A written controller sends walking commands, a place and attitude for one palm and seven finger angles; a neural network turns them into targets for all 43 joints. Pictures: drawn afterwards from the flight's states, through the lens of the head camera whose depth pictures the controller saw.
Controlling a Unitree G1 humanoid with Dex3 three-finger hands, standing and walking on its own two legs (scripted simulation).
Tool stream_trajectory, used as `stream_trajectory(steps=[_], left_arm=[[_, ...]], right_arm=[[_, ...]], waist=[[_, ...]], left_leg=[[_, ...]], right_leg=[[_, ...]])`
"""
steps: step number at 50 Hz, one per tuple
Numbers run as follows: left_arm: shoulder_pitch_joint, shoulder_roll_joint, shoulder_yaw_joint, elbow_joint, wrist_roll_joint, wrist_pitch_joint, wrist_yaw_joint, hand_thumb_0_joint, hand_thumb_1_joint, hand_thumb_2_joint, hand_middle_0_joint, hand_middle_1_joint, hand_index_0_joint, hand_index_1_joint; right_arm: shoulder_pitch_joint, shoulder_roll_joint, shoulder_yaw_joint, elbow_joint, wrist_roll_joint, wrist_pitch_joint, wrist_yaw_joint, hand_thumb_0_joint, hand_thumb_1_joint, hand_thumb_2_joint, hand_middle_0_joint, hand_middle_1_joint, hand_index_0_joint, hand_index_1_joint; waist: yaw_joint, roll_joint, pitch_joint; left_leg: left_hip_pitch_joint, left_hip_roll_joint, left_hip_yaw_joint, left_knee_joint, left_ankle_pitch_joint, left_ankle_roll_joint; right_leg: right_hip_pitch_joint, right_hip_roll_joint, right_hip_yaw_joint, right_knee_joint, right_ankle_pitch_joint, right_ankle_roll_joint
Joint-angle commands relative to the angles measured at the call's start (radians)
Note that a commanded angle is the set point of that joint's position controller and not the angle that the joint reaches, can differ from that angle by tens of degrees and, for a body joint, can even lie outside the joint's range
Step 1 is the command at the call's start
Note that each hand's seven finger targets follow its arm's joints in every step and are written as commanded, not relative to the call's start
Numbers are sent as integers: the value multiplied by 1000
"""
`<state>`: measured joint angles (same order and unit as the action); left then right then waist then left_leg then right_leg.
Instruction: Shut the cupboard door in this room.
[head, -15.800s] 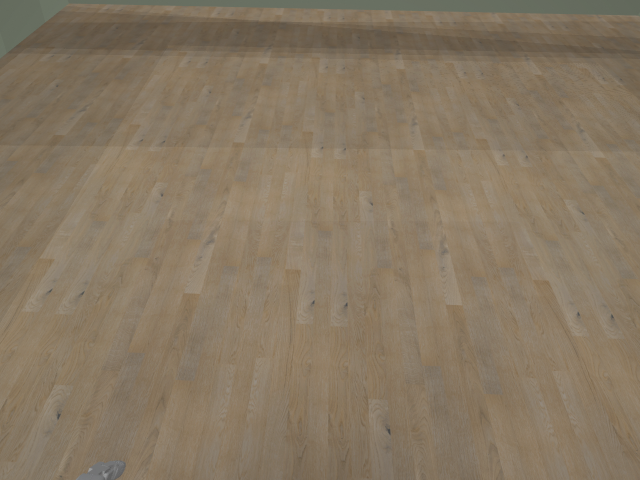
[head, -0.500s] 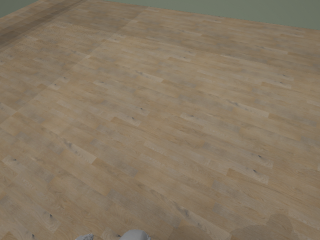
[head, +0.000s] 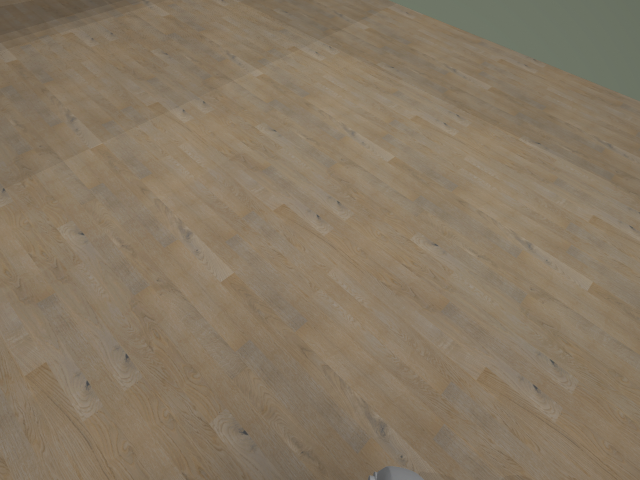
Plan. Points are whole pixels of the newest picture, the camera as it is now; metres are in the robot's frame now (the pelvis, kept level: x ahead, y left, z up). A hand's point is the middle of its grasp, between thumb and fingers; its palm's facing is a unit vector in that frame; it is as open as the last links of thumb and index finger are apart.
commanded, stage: turn or walk to find it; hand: left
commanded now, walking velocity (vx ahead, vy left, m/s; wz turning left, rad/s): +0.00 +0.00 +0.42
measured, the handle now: out of the picture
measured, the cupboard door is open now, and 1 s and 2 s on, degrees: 86 86 86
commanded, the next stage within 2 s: none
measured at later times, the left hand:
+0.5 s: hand out of the picture +0.01 +0.15 -0.15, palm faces +0.23 -0.93 -0.27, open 7.4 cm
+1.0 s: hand out of the picture -0.05 +0.20 -0.16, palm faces +0.46 -0.85 -0.26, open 7.4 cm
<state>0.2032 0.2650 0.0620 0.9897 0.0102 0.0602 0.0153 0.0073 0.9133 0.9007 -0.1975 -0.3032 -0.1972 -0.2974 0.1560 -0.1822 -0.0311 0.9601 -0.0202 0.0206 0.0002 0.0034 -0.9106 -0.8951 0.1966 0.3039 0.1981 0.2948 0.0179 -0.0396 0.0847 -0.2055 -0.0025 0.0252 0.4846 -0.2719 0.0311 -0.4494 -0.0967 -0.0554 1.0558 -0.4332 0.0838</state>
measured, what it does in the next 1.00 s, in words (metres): steps on the spot, turning left: right foot, then left foot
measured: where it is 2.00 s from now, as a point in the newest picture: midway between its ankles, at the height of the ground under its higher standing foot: outside the picture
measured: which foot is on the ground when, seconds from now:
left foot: down 0.00-0.24, up 0.26-0.66, down 0.68-1.00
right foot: up 0.00-0.22, down 0.24-0.68, up 0.70-1.00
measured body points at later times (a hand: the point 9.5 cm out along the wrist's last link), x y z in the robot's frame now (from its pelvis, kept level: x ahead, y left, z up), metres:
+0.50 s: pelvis -0.01 -0.05 +0.00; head +0.03 -0.07 +0.45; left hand +0.00 +0.20 -0.13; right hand +0.08 -0.30 -0.16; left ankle -0.08 +0.10 -0.66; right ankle +0.00 -0.15 -0.74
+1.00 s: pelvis -0.03 -0.03 +0.00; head +0.00 -0.01 +0.45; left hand -0.07 +0.24 -0.14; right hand +0.15 -0.21 -0.15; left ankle -0.08 +0.09 -0.74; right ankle +0.02 -0.16 -0.70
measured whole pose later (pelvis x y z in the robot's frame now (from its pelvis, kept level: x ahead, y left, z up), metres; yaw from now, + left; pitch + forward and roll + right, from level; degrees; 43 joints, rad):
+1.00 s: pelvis -0.03 -0.03 +0.00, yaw +26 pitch -1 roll +0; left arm 0.16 0.24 0.05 0.94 0.01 0.05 0.01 0.01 0.91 0.90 -0.20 -0.30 -0.20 -0.30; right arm 0.15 -0.19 -0.04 0.95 -0.03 0.03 0.01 0.00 -0.91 -0.89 0.20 0.30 0.20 0.30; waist 0.00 0.00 0.08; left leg -0.24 -0.01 -0.03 0.50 -0.24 0.00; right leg -0.38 -0.07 -0.04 0.85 -0.45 0.08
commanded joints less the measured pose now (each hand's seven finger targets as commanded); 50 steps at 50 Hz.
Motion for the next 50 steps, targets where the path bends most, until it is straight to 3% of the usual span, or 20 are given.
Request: stream_trajectory(steps=[1,6,10,11,12,13,14,16,17,28,30,32,33,34,35,36,38,41,46,50], left_arm=[[-47,48,8,-98,-1,-27,0,0,900,900,-200,-300,-200,-300],[-61,31,5,-120,-4,-32,3,0,900,900,-200,-300,-200,-300],[53,51,10,-97,-5,-53,8,0,900,900,-200,-300,-200,-300],[89,96,19,-95,3,-66,13,0,900,900,-200,-300,-200,-300],[97,183,37,-95,17,-74,21,0,900,900,-200,-300,-200,-300],[101,192,38,-109,8,-71,20,0,900,900,-200,-300,-200,-300],[53,167,41,-120,8,-71,23,0,900,900,-200,-300,-200,-300],[-48,110,22,-144,7,-67,22,0,900,900,-200,-300,-200,-300],[-61,94,18,-151,9,-71,21,0,900,900,-200,-300,-200,-300],[95,158,36,-75,21,-64,15,0,900,900,-200,-300,-200,-300],[71,161,39,-69,20,-61,14,0,900,900,-200,-300,-200,-300],[54,158,40,-71,9,-53,12,0,900,900,-200,-300,-200,-300],[66,124,37,-81,1,-46,8,0,900,900,-200,-300,-200,-300],[62,57,19,-115,-3,-42,2,0,900,900,-200,-300,-200,-300],[-14,56,3,-138,7,-32,9,0,900,900,-200,-300,-200,-300],[-54,45,8,-134,4,-26,13,0,900,900,-200,-300,-200,-300],[-57,65,15,-106,0,-27,2,0,900,900,-200,-300,-200,-300],[-4,56,12,-83,0,-29,-6,0,900,900,-200,-300,-200,-300],[-44,44,7,-111,-1,-26,-1,0,900,900,-200,-300,-200,-300],[8,42,6,-111,-4,-38,0,0,900,900,-200,-300,-200,-300]], right_arm=[[66,-212,-59,-37,1,-16,-19,0,-900,-900,200,300,200,300],[52,-218,-70,-50,-7,-4,-14,0,-900,-900,200,300,200,300],[21,-204,-75,-65,2,1,-9,0,-900,-900,200,300,200,300],[32,-167,-72,-72,9,-3,-5,0,-900,-900,200,300,200,300],[42,-98,-59,-97,14,-5,2,0,-900,-900,200,300,200,300],[2,-133,-69,-105,4,10,-5,0,-900,-900,200,300,200,300],[1,-145,-74,-95,1,22,-4,0,-900,-900,200,300,200,300],[37,-137,-76,-53,0,32,9,0,-900,-900,200,300,200,300],[64,-127,-73,-42,-2,34,13,0,-900,-900,200,300,200,300],[-54,-101,-40,-65,13,17,13,0,-900,-900,200,300,200,300],[-17,-104,-37,-58,14,10,11,0,-900,-900,200,300,200,300],[43,-128,-42,-41,10,-1,11,0,-900,-900,200,300,200,300],[72,-192,-55,-39,5,-12,11,0,-900,-900,200,300,200,300],[115,-286,-77,-40,0,-16,8,0,-900,-900,200,300,200,300],[164,-310,-80,-21,3,-7,1,0,-900,-900,200,300,200,300],[147,-289,-77,-14,-1,-11,-12,0,-900,-900,200,300,200,300],[44,-233,-58,-37,-3,-9,-21,0,-900,-900,200,300,200,300],[7,-225,-55,-55,0,-16,-19,0,-900,-900,200,300,200,300],[27,-228,-66,-58,-4,-7,-13,0,-900,-900,200,300,200,300],[-3,-232,-74,-73,-6,3,-7,0,-900,-900,200,300,200,300]], waist=[[-43,173,-100],[-46,199,-97],[11,162,-139],[22,44,-167],[24,-215,-154],[45,-217,-123],[23,-201,-86],[-32,-80,-34],[-42,-90,-42],[41,-166,-94],[17,-172,-117],[-24,-124,-142],[-41,46,-178],[-63,322,-177],[-93,283,-164],[-90,317,-138],[-49,258,-73],[-24,192,-115],[-43,185,-92],[-23,213,-102]], left_leg=[[133,250,-241,-134,568,141],[57,231,-303,-117,490,139],[-62,161,-308,-10,392,76],[-165,96,-250,87,231,20],[-354,-51,-90,288,-154,-52],[-350,-40,-110,479,-336,-57],[-351,-19,-140,617,-305,-52],[-345,13,-114,740,-175,-64],[-336,17,-93,756,-134,-74],[-210,25,41,315,-200,-88],[-148,21,61,181,-151,-80],[15,28,76,-31,49,-66],[171,126,-51,-105,233,-25],[283,370,-349,-119,600,97],[194,423,-349,-132,611,164],[155,389,-353,-139,593,172],[86,302,-269,-130,556,153],[108,249,-197,-121,555,132],[59,248,-262,-137,438,143],[-7,214,-301,-98,397,122]], right_leg=[[-64,3,27,-51,-6,7],[55,39,13,-255,-27,-7],[304,55,-7,-614,214,-21],[437,-50,82,-713,285,-47],[517,-301,327,-744,408,-151],[378,-396,364,-767,475,-241],[300,-364,341,-780,411,-262],[244,-265,168,-753,382,-220],[239,-235,110,-745,394,-203],[384,-268,5,-645,683,-226],[389,-265,-19,-596,678,-204],[307,-236,-78,-499,584,-135],[162,-176,-120,-356,416,-78],[-83,-48,-146,-167,-112,-10],[-66,-33,-57,-41,-240,-15],[-98,-30,-4,19,-209,-14],[-95,-31,29,54,-83,-14],[-54,-9,16,8,-23,-4],[2,14,16,-139,-31,-3],[139,56,-13,-358,23,-14]])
